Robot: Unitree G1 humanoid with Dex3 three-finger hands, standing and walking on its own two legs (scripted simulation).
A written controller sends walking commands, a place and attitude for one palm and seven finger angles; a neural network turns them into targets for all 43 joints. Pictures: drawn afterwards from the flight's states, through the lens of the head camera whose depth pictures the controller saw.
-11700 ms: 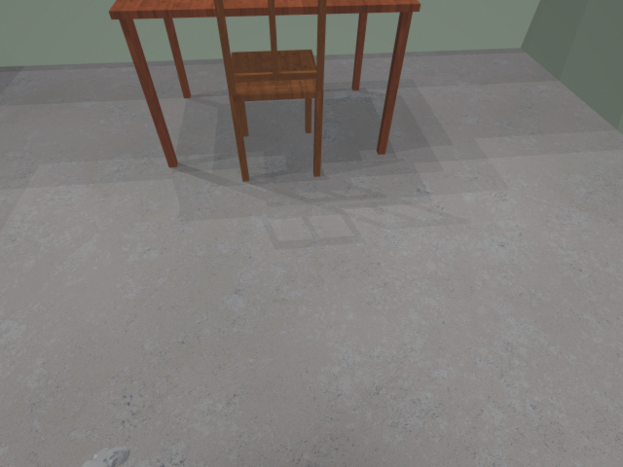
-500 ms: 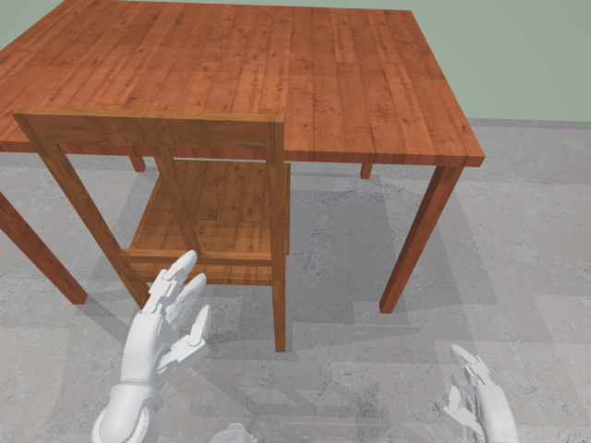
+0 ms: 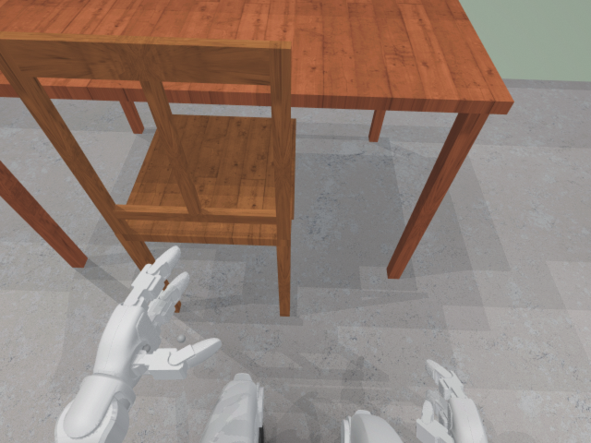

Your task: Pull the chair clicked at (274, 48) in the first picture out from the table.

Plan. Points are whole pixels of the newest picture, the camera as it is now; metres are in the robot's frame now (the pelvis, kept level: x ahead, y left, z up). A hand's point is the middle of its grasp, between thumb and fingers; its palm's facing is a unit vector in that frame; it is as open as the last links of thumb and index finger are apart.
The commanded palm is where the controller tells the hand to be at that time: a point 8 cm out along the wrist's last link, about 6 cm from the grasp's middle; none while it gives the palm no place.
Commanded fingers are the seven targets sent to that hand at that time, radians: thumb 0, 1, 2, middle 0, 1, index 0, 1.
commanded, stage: raise the hand toward the chair's back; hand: left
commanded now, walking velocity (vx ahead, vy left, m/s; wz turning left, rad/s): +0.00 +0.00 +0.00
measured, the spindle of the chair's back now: (176, 157) +0.55 +0.24 +0.03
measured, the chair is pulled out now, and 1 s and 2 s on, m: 0.00 0.00 0.00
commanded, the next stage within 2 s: aim the fingers beside a spindle in 1.28 s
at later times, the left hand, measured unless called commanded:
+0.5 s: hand (126, 317) +0.25 +0.22 +0.07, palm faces +0.06 -1.00 -0.05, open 16.5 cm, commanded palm +0.23 +0.26 +0.07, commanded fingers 0.00 -0.50 0.30 -0.06 -0.08 -0.06 -0.08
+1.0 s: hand (135, 304) +0.27 +0.21 +0.07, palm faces -0.02 -1.00 -0.03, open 16.9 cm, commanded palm +0.25 +0.27 +0.08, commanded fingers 0.00 -0.50 0.30 -0.06 -0.08 -0.06 -0.08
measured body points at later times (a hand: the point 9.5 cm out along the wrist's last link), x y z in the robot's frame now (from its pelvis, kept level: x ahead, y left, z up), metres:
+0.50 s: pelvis +0.02 +0.01 +0.01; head +0.08 +0.03 +0.46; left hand +0.24 +0.27 +0.08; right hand +0.23 -0.20 -0.05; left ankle +0.11 +0.13 -0.63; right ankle +0.01 -0.12 -0.63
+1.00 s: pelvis +0.03 +0.01 +0.02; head +0.08 +0.02 +0.47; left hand +0.26 +0.27 +0.07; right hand +0.20 -0.23 -0.05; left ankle +0.11 +0.13 -0.63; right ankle +0.01 -0.12 -0.63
